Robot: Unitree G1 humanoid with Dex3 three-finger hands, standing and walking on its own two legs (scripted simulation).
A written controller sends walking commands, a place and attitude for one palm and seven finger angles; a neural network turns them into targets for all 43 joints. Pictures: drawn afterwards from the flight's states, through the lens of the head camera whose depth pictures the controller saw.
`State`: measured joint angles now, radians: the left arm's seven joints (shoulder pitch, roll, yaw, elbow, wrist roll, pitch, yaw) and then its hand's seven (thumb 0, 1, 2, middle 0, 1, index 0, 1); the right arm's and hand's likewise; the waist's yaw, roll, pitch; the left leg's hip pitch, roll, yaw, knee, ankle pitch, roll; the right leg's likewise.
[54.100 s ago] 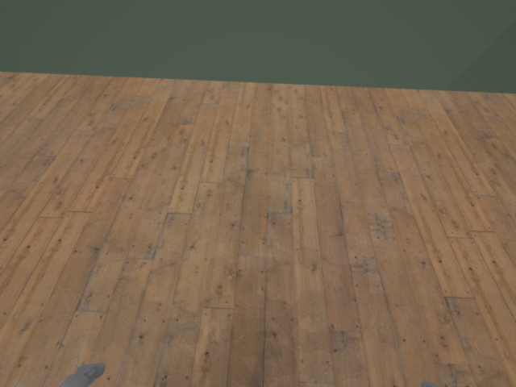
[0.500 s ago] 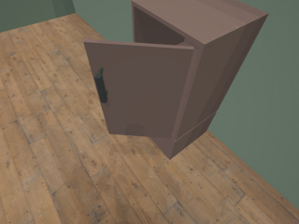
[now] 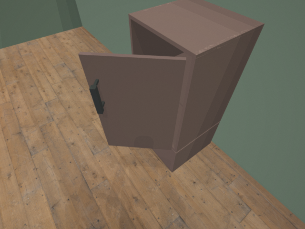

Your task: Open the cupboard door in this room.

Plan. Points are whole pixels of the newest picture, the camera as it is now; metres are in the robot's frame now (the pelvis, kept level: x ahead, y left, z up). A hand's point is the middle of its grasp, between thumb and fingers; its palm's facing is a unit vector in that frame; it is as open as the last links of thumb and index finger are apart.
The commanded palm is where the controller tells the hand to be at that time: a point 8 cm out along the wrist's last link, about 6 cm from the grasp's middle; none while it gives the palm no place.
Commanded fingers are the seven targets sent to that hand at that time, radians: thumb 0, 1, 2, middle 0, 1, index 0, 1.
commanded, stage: come to a stop and stand still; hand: left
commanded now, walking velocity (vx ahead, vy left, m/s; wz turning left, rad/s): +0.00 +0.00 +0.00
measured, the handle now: (98, 96) +0.59 +0.24 -0.04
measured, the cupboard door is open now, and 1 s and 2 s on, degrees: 48 48 48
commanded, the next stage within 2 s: look again from close up in 0.46 s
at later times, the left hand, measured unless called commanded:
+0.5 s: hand out of the picture +0.02 +0.18 -0.18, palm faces +0.03 -0.99 -0.17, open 7.4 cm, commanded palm none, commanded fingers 0.00 0.90 0.90 -0.20 -0.30 -0.20 -0.30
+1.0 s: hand out of the picture +0.01 +0.26 -0.18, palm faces -0.03 -0.97 -0.26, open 7.4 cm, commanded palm none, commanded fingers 0.00 0.90 0.90 -0.20 -0.30 -0.20 -0.30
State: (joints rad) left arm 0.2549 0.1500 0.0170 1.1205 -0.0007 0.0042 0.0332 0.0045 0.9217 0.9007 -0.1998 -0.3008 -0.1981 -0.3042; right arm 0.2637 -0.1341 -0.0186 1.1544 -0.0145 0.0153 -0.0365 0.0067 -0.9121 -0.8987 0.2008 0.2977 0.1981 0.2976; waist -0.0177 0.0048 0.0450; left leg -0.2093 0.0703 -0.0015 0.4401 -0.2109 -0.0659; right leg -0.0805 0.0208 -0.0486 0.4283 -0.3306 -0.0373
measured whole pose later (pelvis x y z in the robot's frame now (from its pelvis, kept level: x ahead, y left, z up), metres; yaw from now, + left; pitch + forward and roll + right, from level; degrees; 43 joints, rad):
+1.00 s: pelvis -0.03 +0.06 -0.01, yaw -2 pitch -1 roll +0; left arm 0.27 0.20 0.00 1.03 0.02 0.01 0.04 0.00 0.91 0.90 -0.20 -0.30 -0.20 -0.30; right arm 0.25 -0.18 -0.01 1.03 -0.02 0.00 -0.01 0.01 -0.93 -0.90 0.20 0.30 0.20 0.30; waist -0.01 0.01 0.03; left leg -0.28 0.00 0.08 0.54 -0.24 0.03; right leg -0.18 -0.06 0.02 0.54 -0.34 0.04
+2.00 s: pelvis +0.05 +0.04 -0.01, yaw -3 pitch +0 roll +2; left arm 0.17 0.19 0.04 0.99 0.01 0.03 0.05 0.00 0.92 0.90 -0.20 -0.30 -0.20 -0.30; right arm 0.19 -0.16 -0.04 1.02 -0.01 0.01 -0.04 0.01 -0.93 -0.90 0.20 0.30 0.20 0.30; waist 0.01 -0.07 0.09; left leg -0.25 0.01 0.11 0.55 -0.28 0.01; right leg -0.29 -0.06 -0.08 0.67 -0.40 -0.01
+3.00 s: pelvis +0.04 +0.03 +0.00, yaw -2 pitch +0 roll +1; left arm 0.26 0.16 -0.01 1.09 0.01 -0.01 0.03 0.01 0.92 0.90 -0.20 -0.30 -0.20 -0.30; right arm 0.28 -0.14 0.00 1.10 -0.01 -0.01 -0.03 0.01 -0.92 -0.90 0.20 0.30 0.20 0.30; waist -0.01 0.02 0.04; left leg -0.22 0.03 0.09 0.45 -0.23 -0.01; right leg -0.21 -0.01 0.00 0.50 -0.29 -0.01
